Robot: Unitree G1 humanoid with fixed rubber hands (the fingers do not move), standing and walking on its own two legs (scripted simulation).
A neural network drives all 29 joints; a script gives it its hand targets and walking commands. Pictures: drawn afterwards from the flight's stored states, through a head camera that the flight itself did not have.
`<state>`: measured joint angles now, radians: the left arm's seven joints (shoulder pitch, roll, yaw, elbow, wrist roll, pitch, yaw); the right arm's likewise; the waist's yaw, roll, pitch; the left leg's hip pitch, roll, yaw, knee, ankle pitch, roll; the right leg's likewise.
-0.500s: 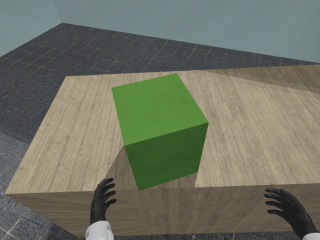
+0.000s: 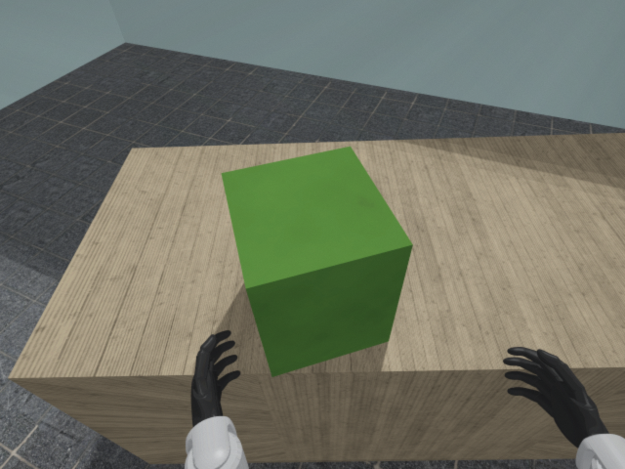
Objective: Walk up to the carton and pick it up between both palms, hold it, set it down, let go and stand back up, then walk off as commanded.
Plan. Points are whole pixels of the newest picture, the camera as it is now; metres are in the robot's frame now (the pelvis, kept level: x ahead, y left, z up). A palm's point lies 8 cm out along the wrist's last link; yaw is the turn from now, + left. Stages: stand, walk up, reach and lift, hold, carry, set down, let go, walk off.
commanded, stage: reach and lift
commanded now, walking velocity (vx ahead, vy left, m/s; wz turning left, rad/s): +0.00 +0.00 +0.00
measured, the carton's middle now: (310, 263) +0.42 +0.07 +0.00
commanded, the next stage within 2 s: none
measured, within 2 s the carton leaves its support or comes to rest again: neither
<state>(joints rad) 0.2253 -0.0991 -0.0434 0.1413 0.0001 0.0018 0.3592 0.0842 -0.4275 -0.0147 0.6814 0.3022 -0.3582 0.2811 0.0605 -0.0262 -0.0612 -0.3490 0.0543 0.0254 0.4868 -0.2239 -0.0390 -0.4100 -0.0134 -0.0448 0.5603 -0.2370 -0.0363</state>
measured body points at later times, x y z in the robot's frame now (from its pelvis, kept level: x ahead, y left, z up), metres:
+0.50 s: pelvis +0.01 +0.00 +0.00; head +0.05 +0.00 +0.45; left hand +0.27 +0.19 +0.04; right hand +0.32 -0.23 +0.01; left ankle +0.01 +0.16 -0.73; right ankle +0.03 -0.09 -0.73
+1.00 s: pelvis +0.00 +0.00 +0.01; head +0.03 +0.00 +0.46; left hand +0.30 +0.20 +0.10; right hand +0.39 -0.19 +0.08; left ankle +0.01 +0.16 -0.73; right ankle +0.03 -0.09 -0.73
